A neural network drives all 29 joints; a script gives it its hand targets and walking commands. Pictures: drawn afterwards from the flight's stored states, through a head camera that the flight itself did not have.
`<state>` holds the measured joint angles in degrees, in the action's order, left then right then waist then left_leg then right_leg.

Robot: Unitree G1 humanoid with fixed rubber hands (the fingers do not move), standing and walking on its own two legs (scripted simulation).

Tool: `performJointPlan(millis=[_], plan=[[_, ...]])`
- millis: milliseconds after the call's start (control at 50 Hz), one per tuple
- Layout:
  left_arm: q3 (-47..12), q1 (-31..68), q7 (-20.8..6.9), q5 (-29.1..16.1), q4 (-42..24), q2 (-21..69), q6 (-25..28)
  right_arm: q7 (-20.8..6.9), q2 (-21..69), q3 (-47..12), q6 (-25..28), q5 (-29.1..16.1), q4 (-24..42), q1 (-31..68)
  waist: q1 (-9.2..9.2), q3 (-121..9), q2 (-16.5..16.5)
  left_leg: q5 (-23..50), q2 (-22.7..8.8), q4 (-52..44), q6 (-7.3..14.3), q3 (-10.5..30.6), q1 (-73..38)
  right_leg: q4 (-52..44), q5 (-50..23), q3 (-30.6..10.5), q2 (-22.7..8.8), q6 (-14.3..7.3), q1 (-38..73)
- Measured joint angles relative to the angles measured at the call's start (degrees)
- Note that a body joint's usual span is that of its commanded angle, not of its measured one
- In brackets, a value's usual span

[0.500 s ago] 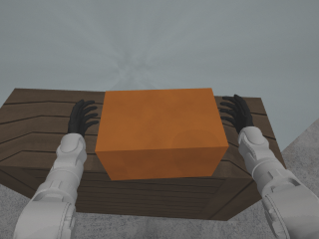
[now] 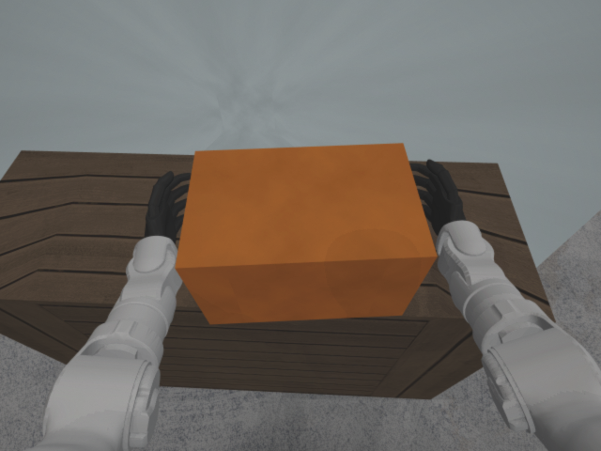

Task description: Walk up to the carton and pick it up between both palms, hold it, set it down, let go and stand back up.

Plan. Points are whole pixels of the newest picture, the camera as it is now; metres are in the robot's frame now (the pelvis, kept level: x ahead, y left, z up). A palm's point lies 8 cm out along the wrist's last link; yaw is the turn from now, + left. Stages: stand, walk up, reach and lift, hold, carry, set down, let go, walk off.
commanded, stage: reach and lift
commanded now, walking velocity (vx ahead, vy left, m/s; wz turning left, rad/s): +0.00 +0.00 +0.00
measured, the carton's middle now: (303, 236) +0.43 +0.05 +0.01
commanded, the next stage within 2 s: none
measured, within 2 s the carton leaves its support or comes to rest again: leaves its support in 1.48 s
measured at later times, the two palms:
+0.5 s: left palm (163, 233) +0.40 +0.24 +0.05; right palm (443, 218) +0.45 -0.15 +0.05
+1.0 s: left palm (163, 236) +0.39 +0.24 +0.05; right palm (444, 220) +0.44 -0.15 +0.05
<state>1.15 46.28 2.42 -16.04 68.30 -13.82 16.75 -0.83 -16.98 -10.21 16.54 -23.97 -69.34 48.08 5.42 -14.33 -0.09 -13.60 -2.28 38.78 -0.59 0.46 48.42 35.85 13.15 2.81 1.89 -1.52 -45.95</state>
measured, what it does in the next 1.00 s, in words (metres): stands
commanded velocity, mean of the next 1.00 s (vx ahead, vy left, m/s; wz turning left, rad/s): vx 0.00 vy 0.00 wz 0.00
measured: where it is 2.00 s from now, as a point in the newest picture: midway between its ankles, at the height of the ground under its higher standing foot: outside the picture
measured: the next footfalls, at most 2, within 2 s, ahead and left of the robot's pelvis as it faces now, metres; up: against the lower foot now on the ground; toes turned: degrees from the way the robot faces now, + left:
none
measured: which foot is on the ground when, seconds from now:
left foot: down 0.00-1.00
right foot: down 0.00-1.00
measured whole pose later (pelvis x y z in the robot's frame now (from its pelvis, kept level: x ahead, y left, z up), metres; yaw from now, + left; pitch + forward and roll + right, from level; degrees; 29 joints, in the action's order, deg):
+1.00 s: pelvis +0.03 +0.01 +0.02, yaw +1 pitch +19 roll -2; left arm 9.6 38.7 2.5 -6.2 68.8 -8.8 24.9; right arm 1.5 -11.8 2.6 23.3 -9.7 -71.0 41.4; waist 4.5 -12.4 0.6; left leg -12.5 -1.6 30.8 -0.1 0.5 37.1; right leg 26.2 11.5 2.7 1.5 -0.8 -33.6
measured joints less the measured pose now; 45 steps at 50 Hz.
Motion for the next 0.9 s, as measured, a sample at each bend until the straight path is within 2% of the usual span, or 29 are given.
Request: performJointPlan(millis=[100, 200, 300, 680, 900], plan=[[1.2, -2.3, 0.0, 1.8, -1.1, 0.7, -0.1, 1.5, 1.1, 2.4, 0.6, 2.8, -0.6, -1.7, -0.58, 0.1, 0.6, 0.3, 0.2, -1.2, -0.1, 0.6, -1.6, -1.6, -0.3, 0.6, -0.1, 0.0, 2.0], [1.3, -2.7, 0.4, 1.7, -0.4, 1.0, 1.0, 2.2, 2.1, 3.0, 0.8, 3.7, 1.3, -2.9, -0.66, -0.8, 0.1, 0.1, 0.1, -1.4, -0.1, 0.5, -1.9, -1.9, -0.1, 0.4, 0.0, 0.0, 2.3], [1.6, -2.4, 0.8, 2.9, 0.5, 1.1, 1.7, 2.8, 2.7, 3.8, 1.1, 4.3, -0.8, -2.1, -1.09, 0.4, -0.3, 0.0, 0.3, -1.7, 0.0, 0.6, -3.5, -2.1, 0.1, 0.5, -0.2, 0.0, 4.0], [4.0, -4.8, 1.2, 5.2, -0.5, 3.3, 3.8, 2.6, 3.4, 7.1, 3.4, 6.7, -2.0, -3.4, -0.3, 0.9, 0.7, -0.1, 0.3, -3.5, 0.3, 0.3, -6.2, -4.9, -0.5, 0.1, 0.0, 0.4, 7.0], [6.7, -6.5, 0.5, 7.7, -0.2, 4.3, 6.2, 3.0, 4.2, 9.6, 5.0, 10.8, -1.3, -5.4, -0.72, 2.2, 0.8, 0.7, 0.5, -6.4, 0.4, 0.2, -9.7, -8.0, -1.3, 0.0, -0.2, 0.6, 10.7]])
